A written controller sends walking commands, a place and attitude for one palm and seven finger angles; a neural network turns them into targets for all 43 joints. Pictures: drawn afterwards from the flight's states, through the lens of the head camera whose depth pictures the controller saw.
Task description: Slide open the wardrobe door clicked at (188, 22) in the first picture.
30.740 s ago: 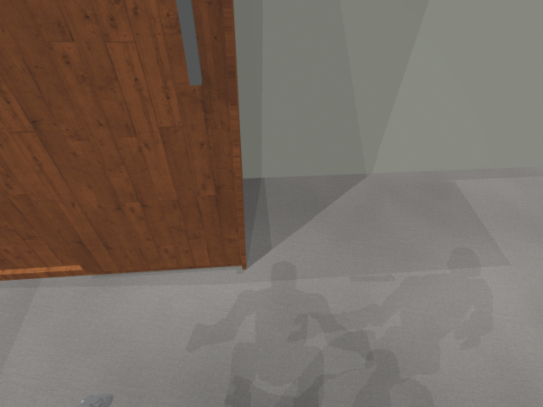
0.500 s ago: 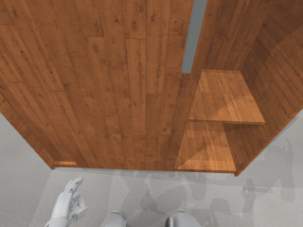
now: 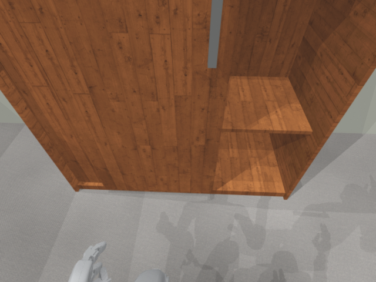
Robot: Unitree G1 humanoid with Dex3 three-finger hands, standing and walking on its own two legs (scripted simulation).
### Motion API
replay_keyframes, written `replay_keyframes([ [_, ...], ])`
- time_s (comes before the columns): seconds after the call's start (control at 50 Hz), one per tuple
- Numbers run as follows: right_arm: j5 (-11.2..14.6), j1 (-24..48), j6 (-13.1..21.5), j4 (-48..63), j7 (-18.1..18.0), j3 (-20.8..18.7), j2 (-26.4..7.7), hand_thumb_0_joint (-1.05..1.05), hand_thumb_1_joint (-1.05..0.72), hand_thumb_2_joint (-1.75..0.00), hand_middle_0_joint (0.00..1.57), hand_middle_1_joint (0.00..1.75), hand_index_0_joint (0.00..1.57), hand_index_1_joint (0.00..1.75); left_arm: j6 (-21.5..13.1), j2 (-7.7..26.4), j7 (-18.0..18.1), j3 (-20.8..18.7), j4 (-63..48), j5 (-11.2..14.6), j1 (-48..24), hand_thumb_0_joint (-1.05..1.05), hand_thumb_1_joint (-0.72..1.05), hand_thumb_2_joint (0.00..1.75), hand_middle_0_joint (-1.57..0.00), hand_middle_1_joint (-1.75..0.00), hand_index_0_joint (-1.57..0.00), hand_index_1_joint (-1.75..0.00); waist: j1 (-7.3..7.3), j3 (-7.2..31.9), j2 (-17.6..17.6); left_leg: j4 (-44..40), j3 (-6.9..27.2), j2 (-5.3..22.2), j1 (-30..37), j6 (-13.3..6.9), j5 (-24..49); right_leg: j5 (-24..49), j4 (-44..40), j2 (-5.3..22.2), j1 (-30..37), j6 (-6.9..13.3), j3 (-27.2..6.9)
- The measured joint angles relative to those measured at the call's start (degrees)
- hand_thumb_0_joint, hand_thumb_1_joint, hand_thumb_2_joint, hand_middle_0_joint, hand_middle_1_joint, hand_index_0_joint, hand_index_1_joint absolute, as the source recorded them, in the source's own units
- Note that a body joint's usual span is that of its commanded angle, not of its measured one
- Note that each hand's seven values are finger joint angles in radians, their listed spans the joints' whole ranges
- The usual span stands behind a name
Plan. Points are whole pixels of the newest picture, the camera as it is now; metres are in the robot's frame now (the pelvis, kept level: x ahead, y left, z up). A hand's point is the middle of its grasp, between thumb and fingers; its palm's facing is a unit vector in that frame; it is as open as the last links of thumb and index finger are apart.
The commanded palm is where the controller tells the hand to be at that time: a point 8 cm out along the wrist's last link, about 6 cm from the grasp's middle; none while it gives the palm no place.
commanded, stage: stop stepping back and stand still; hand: right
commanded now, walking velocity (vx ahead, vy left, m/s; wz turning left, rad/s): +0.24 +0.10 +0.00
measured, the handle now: (215, 10) +0.69 -0.04 +0.27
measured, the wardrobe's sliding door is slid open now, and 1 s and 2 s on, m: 0.43 0.43 0.43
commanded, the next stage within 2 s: let the arm hang, fingers relaxed in 0.90 s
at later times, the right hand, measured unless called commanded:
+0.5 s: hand (359, 167) +0.27 -0.26 +0.18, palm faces +0.44 +0.78 -0.45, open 7.4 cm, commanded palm +0.19 -0.29 +0.19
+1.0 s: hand (334, 155) +0.31 -0.24 +0.17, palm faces +0.35 +0.79 -0.51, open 7.4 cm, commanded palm none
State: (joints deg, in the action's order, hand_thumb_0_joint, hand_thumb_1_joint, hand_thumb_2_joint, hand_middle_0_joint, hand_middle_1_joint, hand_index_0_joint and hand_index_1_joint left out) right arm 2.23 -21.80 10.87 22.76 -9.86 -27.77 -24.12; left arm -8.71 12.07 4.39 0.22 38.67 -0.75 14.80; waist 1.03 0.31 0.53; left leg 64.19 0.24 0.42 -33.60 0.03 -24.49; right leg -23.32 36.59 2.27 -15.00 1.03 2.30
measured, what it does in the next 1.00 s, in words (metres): steps on the spot: left foot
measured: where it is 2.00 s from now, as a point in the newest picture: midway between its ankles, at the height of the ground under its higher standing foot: outside the picture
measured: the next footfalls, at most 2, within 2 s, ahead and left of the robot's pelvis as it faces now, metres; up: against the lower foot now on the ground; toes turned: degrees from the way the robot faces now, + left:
left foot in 0.20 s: +0.06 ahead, +0.11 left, +0.00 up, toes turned +5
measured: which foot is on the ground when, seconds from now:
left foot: up 0.00-0.18, down 0.20-1.00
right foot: down 0.00-1.00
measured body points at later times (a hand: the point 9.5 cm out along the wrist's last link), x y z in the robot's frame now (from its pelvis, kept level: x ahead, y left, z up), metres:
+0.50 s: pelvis +0.04 +0.00 +0.00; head +0.07 -0.01 +0.45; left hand +0.18 +0.24 -0.09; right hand +0.24 -0.30 +0.20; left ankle +0.01 +0.11 -0.71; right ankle +0.02 -0.11 -0.72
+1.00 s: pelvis +0.08 +0.01 +0.01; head +0.12 +0.02 +0.46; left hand +0.25 +0.25 -0.07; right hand +0.28 -0.28 +0.19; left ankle +0.02 +0.10 -0.72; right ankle +0.02 -0.11 -0.72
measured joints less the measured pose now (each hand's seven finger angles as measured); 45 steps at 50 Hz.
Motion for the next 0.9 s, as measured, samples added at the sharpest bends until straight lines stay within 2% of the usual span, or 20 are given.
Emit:
replay_keyframes([
  [0.04,-0.08,-1.33,-0.72,-0.47,0.27,0.83,1.01,0.01,-0.89,-0.9,0.2,0.3,0.21,0.3,-0.39,-1.04,-0.8,0.22,-0.15,0.17,0.13,0.02,0.9,0.89,-0.2,-0.3,-0.21,-0.3,-0.81,0.03,-0.12,3.4,-1.61,0.49,0.17,0.29,2.18,2.84,-3.18,0.58,1.05,-0.22,0.2],
  [0.06,-0.13,-2.26,-1.07,0.24,0.34,1.71,1.67,0.01,-0.89,-0.9,0.2,0.3,0.21,0.3,-0.52,-1.49,-1.07,0.43,-0.44,0.29,0.36,0.02,0.9,0.89,-0.2,-0.3,-0.21,-0.3,-1.08,-0.03,-0.22,1.84,-2.55,0.77,1.14,0.34,2.77,3.96,-4.93,1.05,1.59,-0.39,0.17],
  [0.12,-0.31,-5.82,-1.28,4.56,0.49,4.42,2.36,0.01,-0.89,-0.9,0.2,0.3,0.21,0.3,-0.7,-2.4,-1.14,1.34,-1.86,0.09,0.94,0.02,0.9,0.89,-0.21,-0.3,-0.21,-0.3,-1.35,-0.54,-0.32,-12.18,-5.12,0.97,7.22,0.11,1.52,5.89,-8.17,2.66,2.51,-1.37,0.39],
  [0.16,-0.44,-8.11,-0.88,7.46,0.27,5.15,1.1,0.01,-0.89,-0.9,0.2,0.3,0.21,0.3,-0.64,-2.64,-0.87,1.73,-3.02,-0.27,1.11,0.02,0.9,0.89,-0.21,-0.3,-0.21,-0.3,-1.53,-0.72,-0.32,-23.91,-6.7,0.56,13.0,-0.66,0.54,5.15,-6.8,3.49,1.72,-2.03,0.59],
  [0.18,-0.61,-9.0,-0.53,8.76,0.1,4.77,-0.46,0.01,-0.89,-0.9,0.2,0.3,0.21,0.3,-0.53,-2.69,-0.77,1.78,-3.76,-0.4,1.21,0.02,0.9,0.89,-0.21,-0.3,-0.21,-0.3,-1.84,-0.46,0.19,-28.9,-6.2,0.63,15.72,-2.1,0.16,3.72,-4.08,3.29,0.05,-1.83,0.62],
  [0.2,-0.73,-9.41,-0.07,9.91,-0.08,3.88,-2.36,0.01,-0.89,-0.9,0.2,0.3,0.21,0.3,-0.37,-2.64,-0.73,1.68,-4.35,-0.4,1.05,0.02,0.9,0.89,-0.21,-0.3,-0.21,-0.3,-1.94,-0.1,1.4,-32.57,-3.94,1.27,16.94,-3.93,2.38,1.44,0.58,2.45,-2.67,-1.43,0.99],
  [0.24,-0.69,-7.44,1.03,9.83,-0.16,3.66,-2.75,0.01,-0.88,-0.9,0.21,0.3,0.21,0.3,0.51,-0.89,-0.65,0.73,-2.72,-0.4,-1.5,0.01,0.9,0.89,-0.21,-0.3,-0.21,-0.3,-1.65,-2.02,-0.41,-29.25,-3.87,0.67,15.36,-1.97,6.02,-2.4,12.23,2.5,-7.45,-1.38,-0.83],
  [0.28,-0.09,-6.34,1.07,9.45,-0.27,3.14,-2.6,0.01,-0.88,-0.9,0.21,0.3,0.22,0.3,1.7,0.34,-0.86,-0.32,-0.59,0.09,-3.06,0.01,0.9,0.89,-0.21,-0.3,-0.21,-0.3,-1.67,-3.11,-1.05,-27.62,-3.77,0.86,15.95,-0.02,4.64,-3.92,16.7,1.64,-9.34,-1.34,-1.13],
  [0.3,0.21,-6.51,0.92,9.46,-0.45,2.43,-2.52,0.01,-0.88,-0.9,0.21,0.3,0.22,0.3,2.24,0.66,-0.84,-0.56,-0.03,0.4,-3.42,0.02,0.9,0.89,-0.21,-0.3,-0.21,-0.3,-1.61,-3.38,-0.58,-27.11,-3.22,1.28,16.39,0.69,3.88,-3.31,14.74,1.25,-8.75,-1.21,-0.35],
  [0.34,0.69,-7.57,0.88,9.53,-0.87,0.81,-2.26,0.01,-0.88,-0.9,0.21,0.3,0.22,0.3,2.51,1.6,-0.62,-0.72,-0.37,0.59,-3.29,0.02,0.9,0.89,-0.21,-0.3,-0.21,-0.3,-1.79,-3.34,-0.21,-24.71,-2.29,1.78,16.49,1.47,1.89,1.13,5.63,0.74,-5.58,-0.67,0.67],
  [0.4,0.71,-6.4,0.95,7.01,-0.95,0.0,-1.34,0.01,-0.88,-0.9,0.21,0.3,0.22,0.3,1.86,1.07,-0.06,-1.5,-0.59,0.42,-3.25,0.02,0.9,0.89,-0.2,-0.3,-0.2,-0.3,-1.25,-3.71,1.05,-15.13,-0.29,1.98,14.26,0.67,-3.7,-0.14,5.85,-0.53,-3.81,0.35,2.48],
  [0.44,0.27,-4.63,0.54,5.0,-0.8,0.59,-0.54,0.01,-0.88,-0.9,0.21,0.3,0.21,0.3,1.03,-0.01,-0.3,-1.29,-0.34,-0.01,-2.87,0.02,0.9,0.9,-0.2,-0.3,-0.2,-0.3,-1.5,-3.77,1.37,-11.4,-0.58,1.27,13.35,0.59,-3.98,0.67,3.45,-1.25,-2.07,0.38,2.27],
  [0.5,-0.19,-4.25,-0.43,4.8,-0.83,1.76,0.14,0.01,-0.88,-0.9,0.21,0.3,0.21,0.3,0.18,-1.26,-1.45,0.09,-0.78,0.19,-2.15,0.02,0.9,0.9,-0.2,-0.3,-0.2,-0.3,-1.74,-3.55,1.07,-20.28,-2.73,0.22,15.51,0.47,-0.3,2.28,-0.37,-1.5,-0.06,-0.11,1.32],
  [0.54,-0.36,-5.78,-0.32,6.17,-0.74,2.04,-0.11,0.01,-0.88,-0.9,0.21,0.3,0.21,0.3,-0.18,-1.71,-1.94,1.04,-1.96,0.28,-1.91,0.02,0.9,0.9,-0.2,-0.3,-0.2,-0.3,-1.71,-3.16,0.87,-28.11,-3.2,-0.14,17.68,-0.82,5.52,1.85,-0.47,-1.61,-0.1,-0.53,1.33],
  [0.6,-0.15,-7.5,0.6,6.95,-0.29,3.1,0.55,0.01,-0.88,-0.9,0.21,0.3,0.21,0.3,0.49,-1.6,-2.1,1.27,-2.01,0.35,-3.21,0.02,0.9,0.89,-0.2,-0.3,-0.2,-0.3,-1.83,-2.8,-1.01,-29.05,-3.51,-0.93,17.96,-2.12,3.79,2.4,0.97,-0.91,-1.11,-1.22,0.78],
  [0.64,0.02,-8.27,0.9,6.93,-0.11,3.68,0.59,0.01,-0.88,-0.9,0.21,0.3,0.21,0.3,1.33,-1.45,-1.97,1.09,-2.1,0.57,-3.89,0.02,0.9,0.89,-0.2,-0.3,-0.21,-0.3,-1.83,-2.65,-1.07,-29.86,-3.24,-0.52,18.58,-2.03,3.36,3.53,1.55,-1.41,-1.28,-1.54,0.71],
  [0.7,0.05,-9.22,1.06,5.81,0.1,3.63,0.3,0.01,-0.88,-0.9,0.21,0.3,0.21,0.3,2.44,-0.84,-1.33,0.82,-2.52,0.68,-4.46,0.02,0.9,0.89,-0.21,-0.3,-0.21,-0.3,-1.73,-1.89,-0.83,-30.97,-2.53,0.24,19.32,-1.37,3.31,3.49,-2.64,-2.28,1.24,-1.03,1.54],
  [0.78,-0.02,-8.71,-0.22,3.82,0.1,3.35,-0.23,0.01,-0.88,-0.9,0.21,0.3,0.22,0.3,3.42,0.25,-0.54,0.0,-3.88,1.09,-5.38,0.02,0.9,0.89,-0.2,-0.3,-0.21,-0.3,-1.35,-1.58,-1.59,-31.83,-2.24,-0.13,19.64,-0.75,3.59,2.31,-6.61,-2.06,3.33,-0.38,1.9],
  [0.9,-0.18,-8.18,-2.04,3.51,0.11,4.38,0.35,0.01,-0.88,-0.9,0.21,0.3,0.21,0.3,3.79,0.91,-0.41,-0.39,-5.42,1.18,-6.3,0.01,0.9,0.89,-0.2,-0.3,-0.2,-0.3,-0.97,-2.08,-1.75,-33.03,-2.24,-0.8,20.42,-1.17,3.75,2.24,-6.04,-1.39,3.29,-0.71,1.93],
])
